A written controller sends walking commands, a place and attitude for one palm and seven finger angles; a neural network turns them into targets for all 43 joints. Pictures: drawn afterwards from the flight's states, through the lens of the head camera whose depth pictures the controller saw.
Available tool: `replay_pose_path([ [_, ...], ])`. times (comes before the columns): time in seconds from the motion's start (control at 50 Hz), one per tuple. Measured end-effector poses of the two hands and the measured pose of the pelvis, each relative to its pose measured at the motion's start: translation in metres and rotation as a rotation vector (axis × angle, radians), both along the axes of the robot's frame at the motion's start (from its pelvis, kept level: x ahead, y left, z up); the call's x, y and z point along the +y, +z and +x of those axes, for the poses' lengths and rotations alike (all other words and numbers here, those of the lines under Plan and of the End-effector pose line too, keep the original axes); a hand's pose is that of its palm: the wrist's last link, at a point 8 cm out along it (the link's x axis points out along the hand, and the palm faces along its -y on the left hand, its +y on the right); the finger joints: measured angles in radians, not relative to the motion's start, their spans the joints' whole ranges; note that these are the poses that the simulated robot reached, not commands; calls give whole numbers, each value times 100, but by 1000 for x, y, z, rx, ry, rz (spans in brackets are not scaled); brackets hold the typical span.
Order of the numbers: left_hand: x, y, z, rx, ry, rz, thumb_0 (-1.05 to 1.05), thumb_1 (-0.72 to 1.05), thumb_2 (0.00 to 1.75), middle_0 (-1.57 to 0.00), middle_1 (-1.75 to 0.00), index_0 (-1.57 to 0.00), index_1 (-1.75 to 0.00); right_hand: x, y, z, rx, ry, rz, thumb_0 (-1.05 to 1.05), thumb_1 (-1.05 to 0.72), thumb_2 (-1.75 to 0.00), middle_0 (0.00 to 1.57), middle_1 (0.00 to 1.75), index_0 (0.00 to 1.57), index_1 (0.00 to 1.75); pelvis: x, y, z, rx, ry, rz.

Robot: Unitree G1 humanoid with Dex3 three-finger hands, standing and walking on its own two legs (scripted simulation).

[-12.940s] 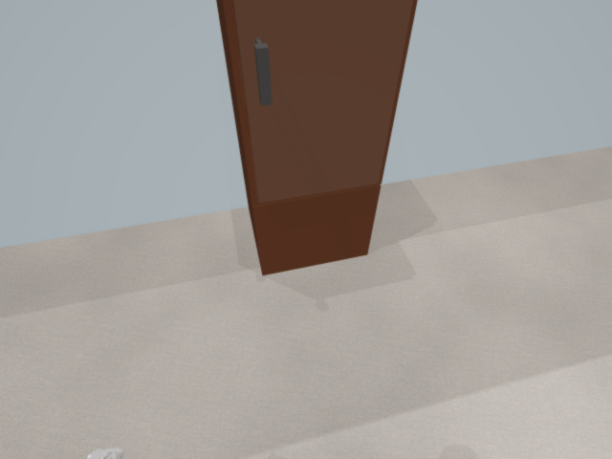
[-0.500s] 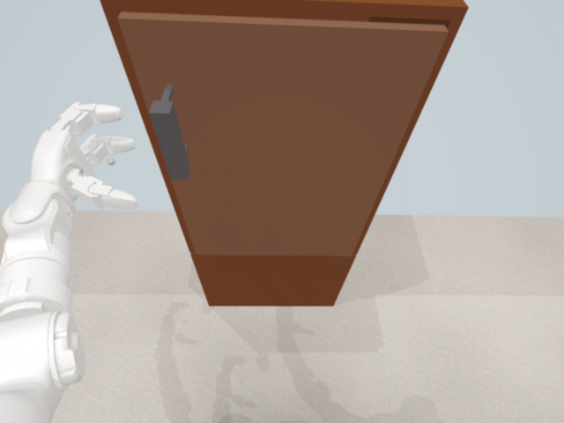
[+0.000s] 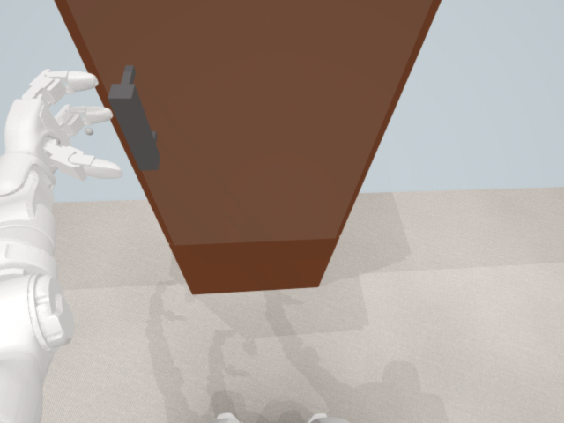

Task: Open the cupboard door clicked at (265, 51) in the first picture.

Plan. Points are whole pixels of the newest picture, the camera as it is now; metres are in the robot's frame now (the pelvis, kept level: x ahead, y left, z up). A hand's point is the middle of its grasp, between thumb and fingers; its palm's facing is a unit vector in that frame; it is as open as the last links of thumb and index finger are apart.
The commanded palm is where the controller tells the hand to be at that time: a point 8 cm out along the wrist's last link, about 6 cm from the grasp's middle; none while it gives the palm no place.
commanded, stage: move the hooked fingers beside the handle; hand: left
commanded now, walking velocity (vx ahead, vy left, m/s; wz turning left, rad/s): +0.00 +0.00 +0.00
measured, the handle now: (140, 119) +0.51 +0.18 +0.12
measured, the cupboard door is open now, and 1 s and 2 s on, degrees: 0 0 0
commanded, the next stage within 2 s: slide the fingers in behind the handle in 0.60 s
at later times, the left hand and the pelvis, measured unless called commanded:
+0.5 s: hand (80, 141) +0.46 +0.25 +0.12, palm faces +0.02 -1.00 +0.01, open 14.0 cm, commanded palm +0.45 +0.29 +0.12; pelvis +0.00 -0.01 +0.00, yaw +1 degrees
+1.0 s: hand (99, 136) +0.47 +0.22 +0.13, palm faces +0.03 -1.00 +0.01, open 14.1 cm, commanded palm +0.44 +0.26 +0.12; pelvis +0.01 +0.00 +0.00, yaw +0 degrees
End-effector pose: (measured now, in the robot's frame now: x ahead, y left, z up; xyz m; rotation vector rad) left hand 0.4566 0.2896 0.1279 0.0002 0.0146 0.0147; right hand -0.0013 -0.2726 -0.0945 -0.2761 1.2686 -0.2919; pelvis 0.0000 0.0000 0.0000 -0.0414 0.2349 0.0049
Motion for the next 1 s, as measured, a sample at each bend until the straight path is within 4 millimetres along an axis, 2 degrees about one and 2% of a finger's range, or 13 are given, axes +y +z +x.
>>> replay_pose_path([
  [0.14,-1,-5,-1,-1,8,-4,-1,-50,30,-30,-120,-30,-120,-1,0,3,-2,-17,5,1,-91,-90,21,30,20,30,-3,0,4,0,-9,0],
  [0.38,10,-1,-13,1,16,-2,-1,-50,30,-30,-120,-30,-120,0,0,37,-73,22,16,1,-91,-90,21,30,20,30,-6,1,7,-12,2,-1],
  [0.54,8,-5,-13,18,4,-5,-1,-50,30,-30,-120,-30,-120,-2,0,52,-99,61,4,1,-91,-90,21,30,20,30,-5,-1,4,-8,18,-3],
  [0.64,3,-6,-7,7,7,-2,-1,-50,30,-30,-120,-30,-120,-2,-1,49,-90,63,-2,1,-91,-90,21,30,20,30,-4,-2,2,1,19,-4],
  [0.78,-4,-3,0,-1,1,-2,-1,-50,30,-30,-120,-30,-120,0,-2,31,-55,26,8,1,-91,-90,21,30,20,30,-3,-2,5,4,7,-3],
  [0.9,-11,-2,-3,-16,1,-11,-1,-50,30,-29,-119,-30,-120,4,-4,20,-29,5,30,1,-91,-90,21,30,20,30,-2,0,7,-6,0,-2],
  [1.0,-14,-2,-9,-14,18,-5,-1,-50,30,-27,-118,-28,-120,7,-5,20,-35,6,43,1,-91,-90,21,30,20,30,-2,0,6,-16,4,-1],
])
